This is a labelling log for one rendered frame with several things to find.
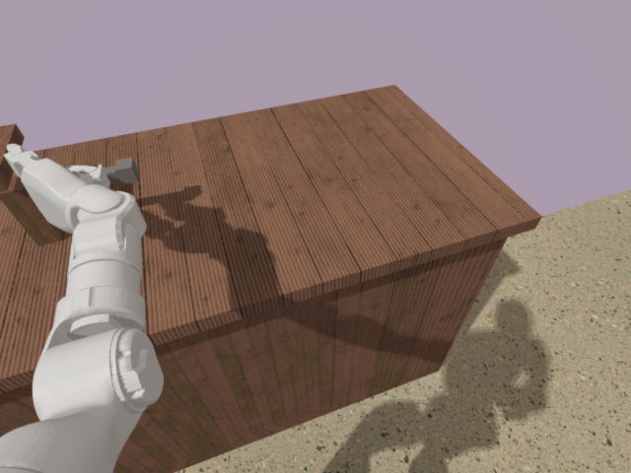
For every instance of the counter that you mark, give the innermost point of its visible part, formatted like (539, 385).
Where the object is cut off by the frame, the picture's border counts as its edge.
(297, 259)

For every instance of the left robot forearm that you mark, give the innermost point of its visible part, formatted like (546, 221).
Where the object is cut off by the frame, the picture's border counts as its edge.
(105, 267)

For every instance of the tap lever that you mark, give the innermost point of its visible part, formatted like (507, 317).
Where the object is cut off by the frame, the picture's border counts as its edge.
(125, 170)

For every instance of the robot left hand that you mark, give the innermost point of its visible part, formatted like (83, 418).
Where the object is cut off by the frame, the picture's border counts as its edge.
(50, 184)

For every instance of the left robot upper arm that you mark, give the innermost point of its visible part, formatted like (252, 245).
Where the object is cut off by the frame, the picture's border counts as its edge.
(90, 394)

